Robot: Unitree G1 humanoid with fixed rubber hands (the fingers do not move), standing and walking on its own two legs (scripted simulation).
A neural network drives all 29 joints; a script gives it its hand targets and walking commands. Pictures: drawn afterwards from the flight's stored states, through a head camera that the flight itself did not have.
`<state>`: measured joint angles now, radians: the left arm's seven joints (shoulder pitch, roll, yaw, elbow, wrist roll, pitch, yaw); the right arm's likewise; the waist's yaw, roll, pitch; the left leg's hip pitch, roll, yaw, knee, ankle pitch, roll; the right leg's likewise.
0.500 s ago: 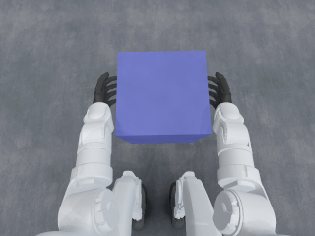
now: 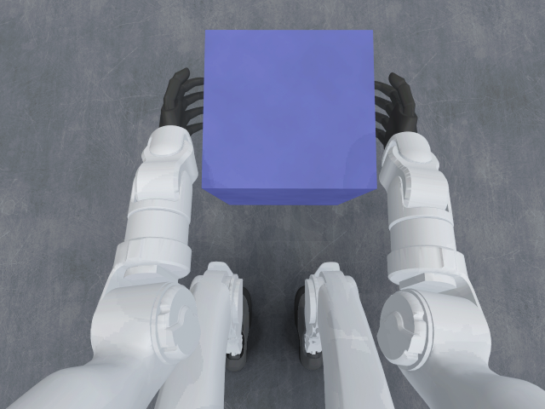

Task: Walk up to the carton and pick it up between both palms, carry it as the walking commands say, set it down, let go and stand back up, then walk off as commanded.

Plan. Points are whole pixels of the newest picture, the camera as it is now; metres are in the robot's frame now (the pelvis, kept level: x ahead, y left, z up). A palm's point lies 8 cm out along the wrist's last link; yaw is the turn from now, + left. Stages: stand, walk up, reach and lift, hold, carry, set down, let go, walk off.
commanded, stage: set down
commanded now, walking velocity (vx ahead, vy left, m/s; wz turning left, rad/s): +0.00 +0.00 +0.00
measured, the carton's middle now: (285, 136) +0.50 -0.01 -0.14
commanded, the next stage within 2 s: none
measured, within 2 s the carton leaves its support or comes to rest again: rests again in 1.84 s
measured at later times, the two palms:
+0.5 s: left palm (193, 131) +0.51 +0.13 -0.15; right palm (378, 137) +0.51 -0.16 -0.14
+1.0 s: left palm (206, 137) +0.54 +0.13 -0.27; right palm (358, 147) +0.53 -0.17 -0.26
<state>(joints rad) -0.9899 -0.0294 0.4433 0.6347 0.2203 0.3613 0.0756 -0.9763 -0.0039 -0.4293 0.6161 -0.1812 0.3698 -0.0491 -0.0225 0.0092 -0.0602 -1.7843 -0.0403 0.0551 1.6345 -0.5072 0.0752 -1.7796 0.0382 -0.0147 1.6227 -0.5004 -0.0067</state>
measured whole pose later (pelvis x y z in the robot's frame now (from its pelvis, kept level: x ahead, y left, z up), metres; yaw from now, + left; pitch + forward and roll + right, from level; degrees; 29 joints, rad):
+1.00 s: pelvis -0.03 -0.01 -0.12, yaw +1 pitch +30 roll -1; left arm -1.51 0.26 0.27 0.79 0.02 0.36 0.10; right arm -1.43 -0.18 -0.33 0.68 0.02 0.36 -0.17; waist -0.04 -0.02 0.53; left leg -2.01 -0.04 0.05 2.05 -0.57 0.07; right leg -2.00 0.06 -0.04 2.04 -0.56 -0.01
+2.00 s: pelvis -0.02 -0.02 -0.18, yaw +1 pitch +30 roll -1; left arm -1.64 0.36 0.12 1.10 -0.09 0.27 0.10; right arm -1.54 -0.26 -0.21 0.95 0.11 0.28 -0.18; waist -0.03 -0.02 0.52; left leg -2.17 -0.03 0.06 2.25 -0.61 0.06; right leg -2.16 0.06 -0.05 2.24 -0.61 -0.03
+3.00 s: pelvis -0.01 -0.01 -0.19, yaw +1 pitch +30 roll -2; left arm -1.62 0.34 0.23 1.06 0.00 0.24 -0.03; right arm -1.51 -0.27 -0.36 0.96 0.04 0.23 -0.03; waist -0.03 -0.02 0.52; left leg -2.20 -0.04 0.06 2.30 -0.61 0.07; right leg -2.19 0.06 -0.06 2.28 -0.62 -0.02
